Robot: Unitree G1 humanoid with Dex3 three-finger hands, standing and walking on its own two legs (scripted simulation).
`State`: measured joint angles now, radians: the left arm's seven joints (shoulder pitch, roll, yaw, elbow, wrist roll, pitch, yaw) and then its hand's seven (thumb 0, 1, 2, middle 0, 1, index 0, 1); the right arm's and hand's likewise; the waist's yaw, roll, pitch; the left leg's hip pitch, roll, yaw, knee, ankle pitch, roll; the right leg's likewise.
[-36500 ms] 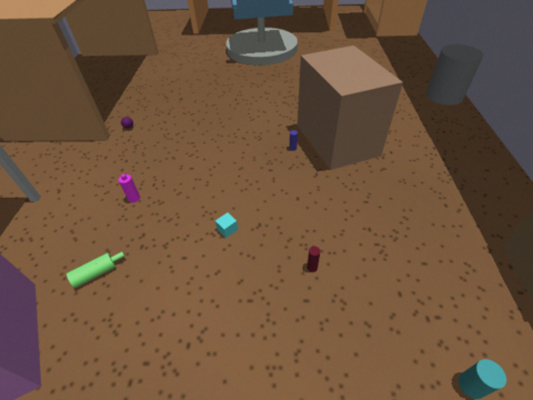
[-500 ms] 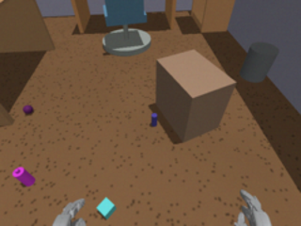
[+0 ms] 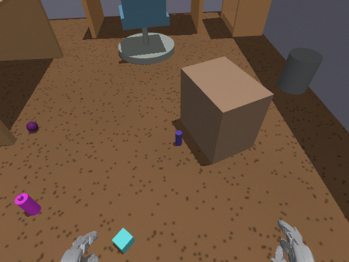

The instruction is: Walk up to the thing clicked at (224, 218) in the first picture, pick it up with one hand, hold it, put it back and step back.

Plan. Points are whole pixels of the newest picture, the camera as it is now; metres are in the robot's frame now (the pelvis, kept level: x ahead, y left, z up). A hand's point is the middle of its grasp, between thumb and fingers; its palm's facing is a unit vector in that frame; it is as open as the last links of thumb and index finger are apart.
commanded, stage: stand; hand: left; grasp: from above
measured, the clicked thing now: (123, 240) +0.40 +0.28 -0.68
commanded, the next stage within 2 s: none
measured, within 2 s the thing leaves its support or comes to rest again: neither
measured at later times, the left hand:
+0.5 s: hand out of the picture +0.06 +0.24 -0.11, palm faces -0.01 -0.95 -0.32, open 7.4 cm
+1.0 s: hand out of the picture +0.04 +0.24 -0.09, palm faces -0.02 -0.94 -0.34, open 7.4 cm
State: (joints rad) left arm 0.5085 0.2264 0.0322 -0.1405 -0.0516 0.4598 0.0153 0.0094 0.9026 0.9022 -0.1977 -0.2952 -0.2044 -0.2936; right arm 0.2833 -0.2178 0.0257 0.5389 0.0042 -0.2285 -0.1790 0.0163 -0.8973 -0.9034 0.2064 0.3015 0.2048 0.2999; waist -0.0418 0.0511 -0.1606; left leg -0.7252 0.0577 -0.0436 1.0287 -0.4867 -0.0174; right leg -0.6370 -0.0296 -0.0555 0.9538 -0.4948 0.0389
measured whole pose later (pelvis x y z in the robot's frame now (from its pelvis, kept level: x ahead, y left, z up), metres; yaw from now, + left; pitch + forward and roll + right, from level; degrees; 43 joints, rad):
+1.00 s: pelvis -0.01 +0.00 +0.07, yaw -1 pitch -4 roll +0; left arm 0.17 0.30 0.03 1.11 0.04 0.00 0.02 0.00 0.90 0.90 -0.20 -0.30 -0.21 -0.30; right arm 0.15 -0.30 -0.04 1.12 -0.03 0.01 -0.01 0.01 -0.90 -0.90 0.20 0.30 0.20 0.30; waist 0.00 0.01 0.06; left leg -0.14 0.02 0.03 0.39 -0.18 -0.01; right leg -0.10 -0.06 -0.01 0.37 -0.20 0.05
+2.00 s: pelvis +0.00 -0.01 +0.07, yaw -3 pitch -2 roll +0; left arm 0.19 0.19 0.01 1.16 0.02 0.01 0.02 0.00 0.90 0.90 -0.20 -0.30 -0.21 -0.30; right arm 0.18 -0.21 -0.01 1.17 -0.02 0.01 -0.02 0.01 -0.90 -0.90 0.20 0.30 0.20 0.30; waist -0.01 0.01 0.04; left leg -0.13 0.05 0.05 0.37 -0.20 -0.03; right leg -0.11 -0.03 0.01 0.37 -0.22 0.03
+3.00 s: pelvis -0.07 +0.00 +0.04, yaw -3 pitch +0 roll +0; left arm 0.07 0.38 0.06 0.89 0.05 0.04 0.02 0.00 0.90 0.90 -0.20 -0.30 -0.21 -0.30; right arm 0.09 -0.43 -0.06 0.95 0.00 0.05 0.00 0.01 -0.91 -0.90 0.20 0.30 0.20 0.30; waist 0.00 0.01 0.15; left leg -0.37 -0.06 -0.05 0.95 -0.51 0.01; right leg -0.40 -0.03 0.02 0.62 -0.22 0.01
